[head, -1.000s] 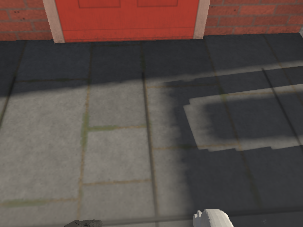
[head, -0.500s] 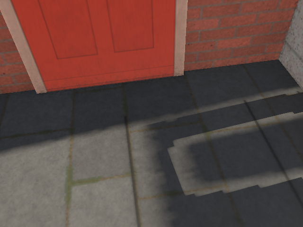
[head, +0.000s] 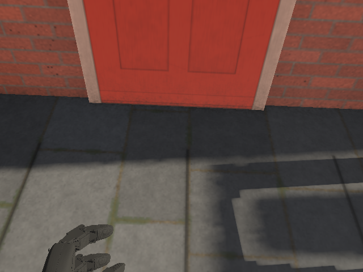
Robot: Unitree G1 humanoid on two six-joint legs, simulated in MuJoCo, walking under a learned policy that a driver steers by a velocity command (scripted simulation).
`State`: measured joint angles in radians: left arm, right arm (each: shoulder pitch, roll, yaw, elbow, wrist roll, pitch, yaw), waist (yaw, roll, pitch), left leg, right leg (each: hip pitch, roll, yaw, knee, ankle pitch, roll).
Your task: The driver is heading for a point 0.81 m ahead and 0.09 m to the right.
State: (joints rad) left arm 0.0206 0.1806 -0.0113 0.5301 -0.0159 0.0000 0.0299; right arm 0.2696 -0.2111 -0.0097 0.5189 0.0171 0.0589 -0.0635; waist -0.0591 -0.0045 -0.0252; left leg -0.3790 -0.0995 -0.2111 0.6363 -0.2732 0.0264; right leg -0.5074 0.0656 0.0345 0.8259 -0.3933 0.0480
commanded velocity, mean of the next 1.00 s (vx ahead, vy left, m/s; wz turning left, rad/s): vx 0.12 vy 0.00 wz -0.13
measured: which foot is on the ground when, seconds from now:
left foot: down 0.00-0.06, up 0.08-0.36, down 0.38-0.80, up 0.82-1.00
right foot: up 0.00-0.04, down 0.06-0.42, up 0.44-0.78, down 0.80-1.00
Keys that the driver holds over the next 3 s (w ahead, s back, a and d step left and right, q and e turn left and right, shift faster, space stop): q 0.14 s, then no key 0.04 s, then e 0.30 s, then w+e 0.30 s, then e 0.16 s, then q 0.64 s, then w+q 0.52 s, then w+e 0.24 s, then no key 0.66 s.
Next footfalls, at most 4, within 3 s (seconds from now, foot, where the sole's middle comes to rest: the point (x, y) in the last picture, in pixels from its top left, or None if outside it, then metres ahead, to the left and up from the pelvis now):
0.06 right None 0.11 -0.11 -0.76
0.38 left None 0.12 0.13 -0.76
0.80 right None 0.20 -0.18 -0.76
1.26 left None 0.47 -0.06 -0.76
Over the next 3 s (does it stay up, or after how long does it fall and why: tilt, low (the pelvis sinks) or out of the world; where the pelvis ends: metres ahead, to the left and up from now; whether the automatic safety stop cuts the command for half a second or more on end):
stays up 0.75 0.04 0.00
